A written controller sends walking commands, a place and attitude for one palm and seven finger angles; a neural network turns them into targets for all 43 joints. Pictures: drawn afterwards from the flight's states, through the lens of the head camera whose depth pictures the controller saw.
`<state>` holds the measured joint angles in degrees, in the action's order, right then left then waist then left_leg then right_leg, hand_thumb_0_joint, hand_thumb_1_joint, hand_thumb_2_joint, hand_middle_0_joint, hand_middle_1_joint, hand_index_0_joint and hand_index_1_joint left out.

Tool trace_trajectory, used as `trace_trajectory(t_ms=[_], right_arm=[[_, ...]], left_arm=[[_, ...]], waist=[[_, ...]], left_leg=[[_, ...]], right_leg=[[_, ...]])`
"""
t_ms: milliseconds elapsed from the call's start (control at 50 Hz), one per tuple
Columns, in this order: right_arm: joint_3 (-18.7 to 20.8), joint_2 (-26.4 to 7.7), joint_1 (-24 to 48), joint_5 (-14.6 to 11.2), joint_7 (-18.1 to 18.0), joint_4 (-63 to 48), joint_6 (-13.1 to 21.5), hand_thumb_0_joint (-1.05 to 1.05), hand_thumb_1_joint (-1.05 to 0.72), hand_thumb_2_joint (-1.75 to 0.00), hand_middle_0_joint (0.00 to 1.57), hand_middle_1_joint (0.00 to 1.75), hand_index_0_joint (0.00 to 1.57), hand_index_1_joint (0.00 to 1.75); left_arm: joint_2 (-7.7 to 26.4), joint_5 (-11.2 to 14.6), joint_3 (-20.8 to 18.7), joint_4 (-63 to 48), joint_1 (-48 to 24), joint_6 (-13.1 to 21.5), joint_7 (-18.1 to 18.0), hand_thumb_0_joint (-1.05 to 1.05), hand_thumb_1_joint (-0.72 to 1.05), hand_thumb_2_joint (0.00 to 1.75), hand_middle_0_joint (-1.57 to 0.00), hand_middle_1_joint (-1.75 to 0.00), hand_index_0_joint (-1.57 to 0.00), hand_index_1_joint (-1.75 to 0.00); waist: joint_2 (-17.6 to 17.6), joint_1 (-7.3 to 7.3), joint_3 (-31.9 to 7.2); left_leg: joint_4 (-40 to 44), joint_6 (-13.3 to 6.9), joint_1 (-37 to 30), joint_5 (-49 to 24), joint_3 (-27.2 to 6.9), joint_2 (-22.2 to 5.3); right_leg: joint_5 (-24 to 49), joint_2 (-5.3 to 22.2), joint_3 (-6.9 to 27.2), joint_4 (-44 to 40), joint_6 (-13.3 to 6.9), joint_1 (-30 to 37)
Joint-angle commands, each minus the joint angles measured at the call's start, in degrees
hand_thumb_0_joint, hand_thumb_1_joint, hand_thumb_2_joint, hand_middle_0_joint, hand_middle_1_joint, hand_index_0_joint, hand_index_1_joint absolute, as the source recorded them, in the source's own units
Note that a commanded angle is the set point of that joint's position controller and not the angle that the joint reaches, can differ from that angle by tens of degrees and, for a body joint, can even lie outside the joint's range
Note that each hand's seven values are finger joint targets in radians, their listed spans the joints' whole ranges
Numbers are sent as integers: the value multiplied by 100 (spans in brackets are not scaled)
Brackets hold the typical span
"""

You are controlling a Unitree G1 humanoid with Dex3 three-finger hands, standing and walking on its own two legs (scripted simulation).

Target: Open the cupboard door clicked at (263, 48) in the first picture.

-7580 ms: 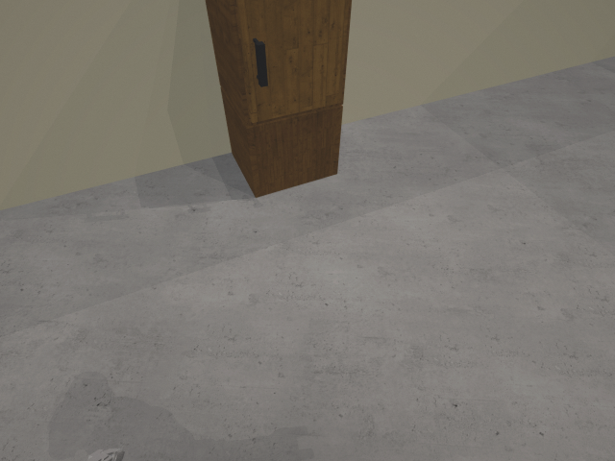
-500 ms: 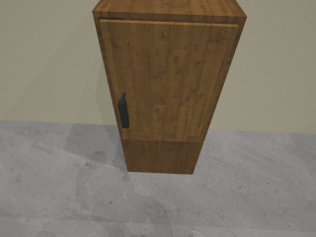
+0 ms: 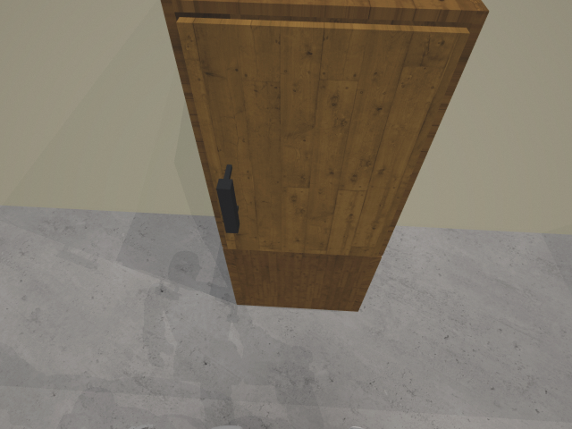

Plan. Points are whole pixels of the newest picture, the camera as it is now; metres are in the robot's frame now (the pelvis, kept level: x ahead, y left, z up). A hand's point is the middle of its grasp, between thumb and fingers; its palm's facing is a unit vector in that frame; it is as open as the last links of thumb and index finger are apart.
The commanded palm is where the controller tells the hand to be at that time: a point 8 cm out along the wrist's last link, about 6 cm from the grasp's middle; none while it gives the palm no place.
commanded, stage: come to a stop and stand still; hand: left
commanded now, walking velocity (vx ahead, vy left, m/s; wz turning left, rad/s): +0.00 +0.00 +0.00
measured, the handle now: (230, 199) +0.55 +0.15 -0.09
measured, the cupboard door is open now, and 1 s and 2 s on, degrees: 0 0 0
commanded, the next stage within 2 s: look again from close up in 2.00 s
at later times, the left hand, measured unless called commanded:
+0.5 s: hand out of the picture -0.01 +0.24 -0.16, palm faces +0.01 -0.98 -0.21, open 7.4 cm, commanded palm none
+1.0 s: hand out of the picture +0.02 +0.24 -0.16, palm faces +0.00 -0.98 -0.20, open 7.3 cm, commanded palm none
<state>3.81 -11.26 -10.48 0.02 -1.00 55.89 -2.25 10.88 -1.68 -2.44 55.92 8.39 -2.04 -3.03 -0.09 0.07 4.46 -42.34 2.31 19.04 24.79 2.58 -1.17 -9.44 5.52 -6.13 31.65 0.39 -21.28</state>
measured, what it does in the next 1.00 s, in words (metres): steps on the spot: left foot, then right foot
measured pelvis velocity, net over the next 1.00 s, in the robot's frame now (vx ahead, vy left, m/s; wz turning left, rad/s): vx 0.01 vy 0.07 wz -0.01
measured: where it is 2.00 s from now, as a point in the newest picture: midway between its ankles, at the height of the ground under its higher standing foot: outside the picture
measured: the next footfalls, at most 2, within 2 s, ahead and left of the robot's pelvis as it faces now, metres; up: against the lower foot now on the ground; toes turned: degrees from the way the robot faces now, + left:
left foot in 0.02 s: +0.05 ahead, +0.12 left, +0.00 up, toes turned +4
right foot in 0.24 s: +0.06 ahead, -0.09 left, +0.00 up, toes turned -3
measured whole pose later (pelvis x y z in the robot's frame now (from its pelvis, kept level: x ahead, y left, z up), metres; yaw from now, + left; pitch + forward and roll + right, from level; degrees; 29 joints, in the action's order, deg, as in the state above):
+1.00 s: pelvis +0.01 +0.07 +0.01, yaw +0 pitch +0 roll +0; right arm -0.8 -8.8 -16.7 0.6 -2.0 63.6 1.5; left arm 8.1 -0.9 0.8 63.5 15.9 0.3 -2.1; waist 0.8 -0.1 0.6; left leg -21.8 -5.8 9.8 12.4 6.1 4.5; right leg -13.3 1.4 0.0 25.5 0.8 -12.1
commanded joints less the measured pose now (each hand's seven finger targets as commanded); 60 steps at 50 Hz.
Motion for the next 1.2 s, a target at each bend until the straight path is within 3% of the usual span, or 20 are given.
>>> trace_trajectory(t_ms=[0, 20, 40, 80, 120, 180, 200, 220, 240, 260, 280, 300, 360, 400, 480, 520, 660, 700, 1000, 1180], right_arm=[[64, -841, -750, 160, 35, -822, 207, 0, -90, -90, 20, 30, 20, 30], [81, -1063, -373, 226, 25, -1039, 137, 0, -90, -90, 20, 30, 20, 30], [56, -873, -328, 217, -16, -1031, 171, 0, -90, -90, 20, 30, 20, 30], [-47, -769, 46, 185, -23, -1092, 150, 0, -90, -90, 20, 30, 20, 30], [-91, -725, 101, 187, 12, -1130, 192, 0, -90, -90, 20, 30, 20, 30], [-80, -802, -155, 141, 3, -1077, 198, 0, -90, -90, 20, 30, 20, 30], [-111, -659, -207, 105, 4, -1041, 205, 0, -90, -90, 20, 30, 20, 30], [-141, -585, -298, 67, 9, -1018, 204, 0, -90, -90, 20, 30, 20, 30], [-150, -574, -438, 67, 26, -973, 208, 0, -90, -90, 20, 30, 20, 30], [-155, -562, -603, 82, 26, -852, 196, 0, -90, -90, 20, 30, 20, 30], [-156, -559, -752, 77, 26, -754, 214, 0, -90, -90, 20, 30, 20, 30], [-173, -538, -824, 80, 20, -663, 243, 0, -90, -90, 20, 30, 20, 30], [-189, -576, -687, 95, 8, -526, 333, 0, -90, -90, 20, 30, 20, 30], [-213, -604, -608, 96, 4, -441, 371, 0, -90, -90, 20, 30, 20, 30], [-251, -601, -618, 98, -20, -218, 384, 0, -90, -90, 20, 30, 20, 30], [-274, -565, -707, 92, -32, -91, 393, 0, -90, -90, 20, 30, 20, 30], [-315, -513, -885, 88, -65, 269, 421, 0, -90, -90, 20, 30, 20, 30], [-329, -476, -932, 77, -70, 332, 427, 0, -90, -90, 20, 30, 20, 30], [-377, -315, -943, 61, -114, 660, 484, 0, -90, -90, 20, 30, 20, 30], [-394, -332, -862, 57, -132, 726, 487, 0, -90, -90, 20, 30, 20, 30]], left_arm=[[530, 97, -50, -642, 389, -22, -5, 0, 90, 90, -20, -30, -20, -30], [425, 98, -60, -725, 484, -52, 27, 0, 90, 90, -20, -30, -20, -30], [482, -1, -71, -690, 289, -97, 40, 0, 90, 90, -20, -30, -20, -30], [466, 40, -75, -618, 482, -83, 101, 0, 90, 90, -20, -30, -20, -30], [442, 52, -23, -581, 721, -13, 157, 0, 90, 90, -20, -30, -20, -30], [444, 26, 17, -520, 1079, 91, 148, 0, 90, 90, -20, -30, -20, -30], [519, 9, 24, -509, 1103, 150, 131, 0, 90, 90, -20, -30, -20, -30], [586, 4, 67, -534, 1057, 212, 127, 0, 90, 90, -20, -30, -20, -30], [690, 18, 90, -570, 916, 245, 144, 0, 90, 90, -20, -30, -20, -30], [747, 35, 71, -589, 759, 298, 139, 0, 90, 90, -20, -30, -20, -30], [702, 50, 81, -607, 658, 310, 128, 0, 90, 90, -20, -30, -20, -30], [636, 51, 92, -588, 639, 318, 120, 0, 90, 90, -20, -30, -20, -30], [501, 56, 114, -462, 874, 282, 122, 0, 90, 90, -20, -30, -20, -30], [493, 35, 119, -320, 1056, 272, 126, 0, 90, 90, -20, -30, -20, -30], [398, 37, 153, -53, 1183, 255, 139, 0, 90, 90, -20, -30, -20, -30], [365, 38, 162, 36, 1151, 266, 131, 0, 90, 90, -20, -30, -20, -30], [293, 57, 197, 294, 1108, 272, 124, 0, 90, 90, -20, -30, -20, -30], [288, 55, 207, 347, 1063, 284, 119, 0, 90, 90, -20, -30, -20, -30], [189, 78, 245, 598, 1063, 314, 88, 0, 90, 90, -20, -30, -20, -30], [192, 93, 259, 640, 1132, 310, 90, 0, 90, 90, -20, -30, -20, -30]], waist=[[1795, -117, -883], [1519, -5, -270], [1549, -98, 62], [1034, 92, 307], [938, 154, 232], [-4, 178, 32], [-342, 148, 24], [-469, 5, -2], [-317, -171, -18], [-891, -264, -174], [-1015, -325, -250], [-785, -350, -277], [-9, -152, -192], [199, -8, -206], [301, 37, -122], [105, 33, -155], [195, 20, -217], [19, 2, -197], [-69, -31, -147], [-4, -18, -172]], left_leg=[[2459, -567, -408, -1095, -1288, -1180], [2611, -1048, 358, -1176, -1596, -1613], [2717, -1048, 452, -1423, -1679, -1376], [2616, -1075, 814, -990, -1306, -1158], [2623, -1105, 647, -738, -1104, -1021], [2436, -982, 515, 213, -1237, -1010], [2261, -810, 535, 269, -1099, -755], [2040, -629, 263, 170, -845, -391], [1937, -537, -260, 40, -671, -153], [1703, -514, -647, -316, -529, -132], [1662, -510, -903, -512, -491, -141], [1824, -522, -1064, -638, -542, -220], [2626, -596, -497, -159, -991, -554], [2900, -625, -149, 47, -1105, -626], [3094, -600, -137, 113, -1132, -628], [3064, -599, -185, -65, -1119, -638], [3032, -560, -423, -524, -1054, -637], [2947, -565, -441, -761, -999, -637], [2555, -545, -893, -2170, -636, -562], [2527, -543, -1036, -2185, -600, -555]], right_leg=[[-1565, -84, 88, 985, -75, -149], [-1799, -329, 249, 1441, -45, -298], [-1912, -477, 416, 2055, -101, -463], [-1534, -436, 731, 2410, -112, -302], [-1381, -438, 575, 1823, -98, -67], [-943, -430, 666, 143, -175, 576], [-738, -309, 1023, -491, -261, 746], [-1129, 41, 1666, -917, -464, 396], [-1789, 237, 1987, -1140, -634, -268], [-1937, 199, 2000, -1247, -614, -450], [-1928, 204, 1898, -1287, -585, -553], [-1692, 128, 1718, -1198, -551, -576], [-982, -191, 1293, -793, -369, 69], [-644, -213, 1099, -621, -347, 543], [-578, -197, 1022, -610, -340, 599], [-484, -145, 1013, -667, -342, 692], [-267, -84, 983, -714, -329, 788], [-160, -57, 991, -768, -326, 845], [367, 2, 1052, -847, -274, 885], [326, 3, 1103, -910, -274, 933]])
